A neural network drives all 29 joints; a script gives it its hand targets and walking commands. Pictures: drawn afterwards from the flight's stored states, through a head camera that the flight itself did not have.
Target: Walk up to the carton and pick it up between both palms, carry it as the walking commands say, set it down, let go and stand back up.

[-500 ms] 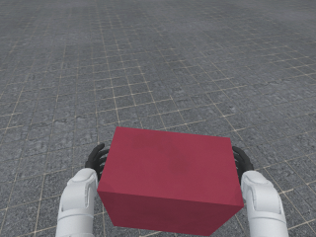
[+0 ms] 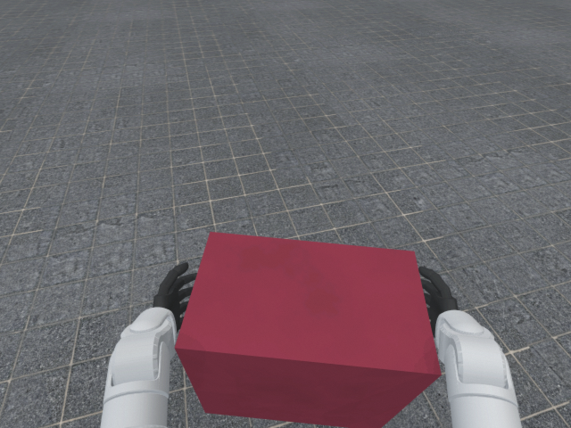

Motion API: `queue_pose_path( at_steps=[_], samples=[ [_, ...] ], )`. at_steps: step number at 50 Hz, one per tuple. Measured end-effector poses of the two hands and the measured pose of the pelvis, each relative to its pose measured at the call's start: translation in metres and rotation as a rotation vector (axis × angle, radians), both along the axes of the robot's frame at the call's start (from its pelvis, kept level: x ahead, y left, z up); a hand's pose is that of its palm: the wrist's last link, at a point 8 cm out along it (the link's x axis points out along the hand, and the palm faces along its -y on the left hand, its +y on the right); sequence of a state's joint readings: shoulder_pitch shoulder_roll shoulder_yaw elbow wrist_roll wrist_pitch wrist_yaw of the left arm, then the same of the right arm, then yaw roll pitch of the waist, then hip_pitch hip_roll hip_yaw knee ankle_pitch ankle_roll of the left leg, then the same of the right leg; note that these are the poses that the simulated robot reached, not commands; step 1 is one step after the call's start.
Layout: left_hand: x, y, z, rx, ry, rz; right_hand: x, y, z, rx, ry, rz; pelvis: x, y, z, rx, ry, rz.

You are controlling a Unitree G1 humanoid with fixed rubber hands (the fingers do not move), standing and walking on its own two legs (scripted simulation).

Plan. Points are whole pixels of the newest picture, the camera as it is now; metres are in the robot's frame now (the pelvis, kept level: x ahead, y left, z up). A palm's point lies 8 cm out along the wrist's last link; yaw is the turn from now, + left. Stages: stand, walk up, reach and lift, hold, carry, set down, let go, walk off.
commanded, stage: reach and lift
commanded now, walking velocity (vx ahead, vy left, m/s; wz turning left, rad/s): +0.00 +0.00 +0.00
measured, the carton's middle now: (300, 339) +0.27 +0.00 -0.03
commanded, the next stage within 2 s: hold in 0.20 s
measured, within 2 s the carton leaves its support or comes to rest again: neither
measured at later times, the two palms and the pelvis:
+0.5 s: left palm (166, 318) +0.26 +0.20 +0.04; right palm (443, 322) +0.27 -0.20 +0.04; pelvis +0.00 +0.00 +0.00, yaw +0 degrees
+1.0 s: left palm (169, 318) +0.26 +0.19 +0.04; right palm (448, 326) +0.26 -0.20 +0.04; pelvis +0.00 +0.00 +0.00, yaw +0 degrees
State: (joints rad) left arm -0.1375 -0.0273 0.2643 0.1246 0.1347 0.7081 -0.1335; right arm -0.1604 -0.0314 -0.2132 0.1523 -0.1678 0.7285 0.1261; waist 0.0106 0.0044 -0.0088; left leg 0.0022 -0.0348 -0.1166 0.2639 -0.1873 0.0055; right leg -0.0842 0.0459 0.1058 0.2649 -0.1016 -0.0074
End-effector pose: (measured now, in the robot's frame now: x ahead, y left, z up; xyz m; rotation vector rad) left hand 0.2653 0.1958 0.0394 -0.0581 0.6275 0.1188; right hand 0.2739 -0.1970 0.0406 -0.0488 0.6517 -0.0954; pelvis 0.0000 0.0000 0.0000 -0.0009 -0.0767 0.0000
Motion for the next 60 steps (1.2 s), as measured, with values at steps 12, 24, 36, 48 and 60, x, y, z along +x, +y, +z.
queue_pose_path(
  at_steps=[12, 24, 36, 48, 60],
  samples=[
    [0.001, 0.000, -0.001, 0.001, 0.001, -0.003, 0.001, 0.000, 0.001, -0.007, 0.002, 0.002, 0.001, -0.001, 0.000, -0.001, -0.001, 0.003],
    [-0.003, 0.001, -0.002, 0.005, 0.003, -0.005, -0.005, 0.001, -0.002, -0.003, 0.005, -0.001, 0.002, 0.001, 0.000, -0.002, -0.004, 0.000],
    [-0.002, -0.002, -0.002, -0.001, -0.003, -0.011, -0.006, -0.002, 0.001, -0.007, 0.000, -0.011, 0.002, 0.002, 0.000, -0.001, -0.004, 0.001],
    [-0.005, -0.003, -0.001, 0.001, -0.004, -0.016, -0.012, -0.003, 0.000, -0.001, -0.002, -0.019, -0.003, 0.003, 0.000, -0.001, -0.011, 0.003],
    [0.001, -0.004, 0.000, 0.020, -0.017, -0.026, -0.005, -0.004, 0.000, -0.004, -0.013, -0.014, -0.011, 0.003, -0.008, 0.000, 0.040, -0.016]
  ],
)
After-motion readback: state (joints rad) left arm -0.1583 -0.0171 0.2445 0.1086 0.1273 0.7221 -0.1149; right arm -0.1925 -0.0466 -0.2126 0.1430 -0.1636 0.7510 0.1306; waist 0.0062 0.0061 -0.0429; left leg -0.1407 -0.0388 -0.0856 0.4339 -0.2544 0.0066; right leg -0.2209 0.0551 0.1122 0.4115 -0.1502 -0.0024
